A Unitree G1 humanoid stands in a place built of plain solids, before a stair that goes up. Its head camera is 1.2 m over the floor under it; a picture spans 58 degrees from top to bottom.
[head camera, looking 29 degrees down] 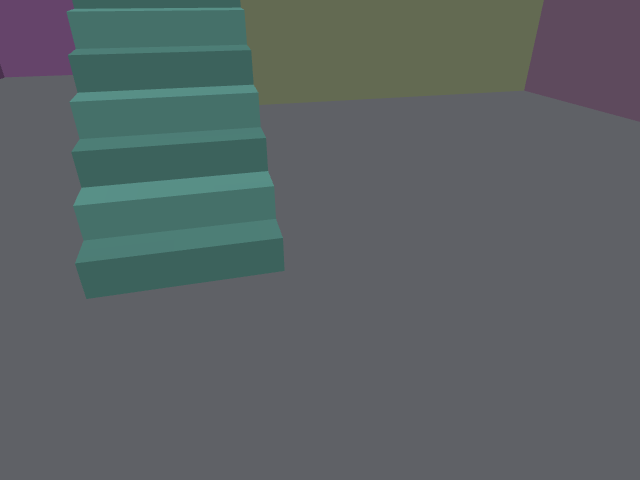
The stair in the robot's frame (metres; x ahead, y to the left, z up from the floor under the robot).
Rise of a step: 0.19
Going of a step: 0.20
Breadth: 0.92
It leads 15 degrees to the left of straight ahead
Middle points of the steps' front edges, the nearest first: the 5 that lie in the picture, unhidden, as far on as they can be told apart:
1.72 0.63 0.19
1.91 0.68 0.38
2.10 0.73 0.57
2.29 0.78 0.77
2.48 0.83 0.96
